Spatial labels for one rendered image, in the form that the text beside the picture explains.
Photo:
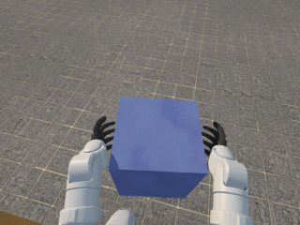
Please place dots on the robot left thigh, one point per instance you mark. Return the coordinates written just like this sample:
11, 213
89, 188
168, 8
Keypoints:
122, 217

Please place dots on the robot right hand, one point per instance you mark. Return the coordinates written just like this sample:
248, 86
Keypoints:
219, 139

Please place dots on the left robot forearm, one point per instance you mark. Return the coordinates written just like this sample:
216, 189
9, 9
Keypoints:
84, 184

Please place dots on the right robot forearm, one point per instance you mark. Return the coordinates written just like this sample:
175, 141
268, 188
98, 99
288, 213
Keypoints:
230, 188

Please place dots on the robot left hand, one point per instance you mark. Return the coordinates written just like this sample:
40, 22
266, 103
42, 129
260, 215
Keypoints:
99, 134

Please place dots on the carton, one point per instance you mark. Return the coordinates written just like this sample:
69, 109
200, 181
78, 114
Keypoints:
157, 148

